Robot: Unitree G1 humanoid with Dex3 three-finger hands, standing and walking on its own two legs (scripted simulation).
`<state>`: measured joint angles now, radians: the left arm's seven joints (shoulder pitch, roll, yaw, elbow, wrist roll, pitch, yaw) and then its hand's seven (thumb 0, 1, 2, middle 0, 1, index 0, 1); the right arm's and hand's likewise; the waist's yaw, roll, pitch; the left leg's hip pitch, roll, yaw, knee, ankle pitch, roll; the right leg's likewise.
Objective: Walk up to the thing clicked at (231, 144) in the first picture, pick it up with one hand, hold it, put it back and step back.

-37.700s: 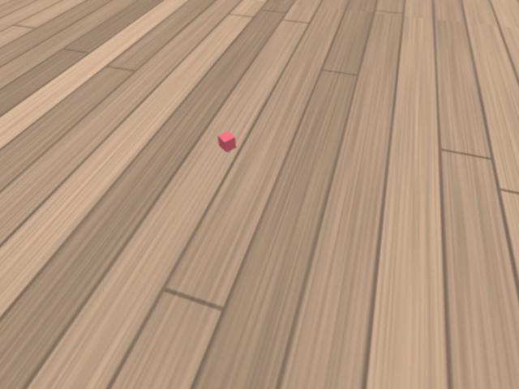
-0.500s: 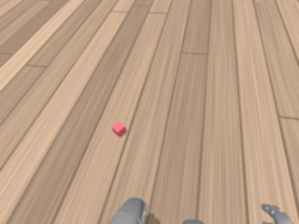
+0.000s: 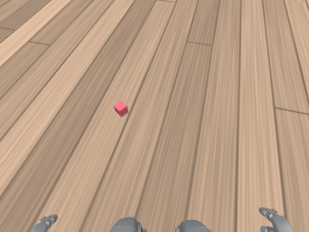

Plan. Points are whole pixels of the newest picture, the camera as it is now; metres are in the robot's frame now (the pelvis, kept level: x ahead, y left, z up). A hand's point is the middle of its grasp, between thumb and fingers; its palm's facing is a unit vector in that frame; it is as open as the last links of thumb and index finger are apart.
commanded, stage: step back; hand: left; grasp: from above
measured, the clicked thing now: (121, 108) +0.98 +0.28 -0.72
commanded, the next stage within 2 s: stand in 1.20 s
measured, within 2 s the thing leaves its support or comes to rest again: neither
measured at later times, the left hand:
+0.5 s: hand out of the picture -0.03 +0.29 -0.14, palm faces +0.03 -0.91 -0.41, open 7.4 cm
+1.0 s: hand out of the picture +0.04 +0.28 -0.15, palm faces +0.05 -0.93 -0.36, open 7.4 cm
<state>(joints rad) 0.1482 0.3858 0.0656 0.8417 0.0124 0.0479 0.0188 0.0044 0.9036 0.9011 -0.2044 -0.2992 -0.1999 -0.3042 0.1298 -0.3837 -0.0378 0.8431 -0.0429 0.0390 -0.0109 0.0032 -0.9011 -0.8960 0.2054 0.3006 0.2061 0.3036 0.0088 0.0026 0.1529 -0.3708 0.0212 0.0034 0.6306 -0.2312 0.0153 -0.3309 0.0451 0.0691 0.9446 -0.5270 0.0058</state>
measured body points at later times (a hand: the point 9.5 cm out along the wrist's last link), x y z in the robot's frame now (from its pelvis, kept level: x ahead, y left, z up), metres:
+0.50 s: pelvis -0.08 +0.00 +0.01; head -0.07 +0.00 +0.46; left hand -0.03 +0.34 -0.11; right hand -0.03 -0.30 -0.12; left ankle -0.07 +0.13 -0.72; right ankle -0.06 -0.12 -0.70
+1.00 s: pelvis -0.03 +0.02 +0.00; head -0.01 +0.02 +0.45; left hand +0.03 +0.33 -0.12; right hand +0.07 -0.29 -0.12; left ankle +0.00 +0.14 -0.72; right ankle -0.04 -0.12 -0.72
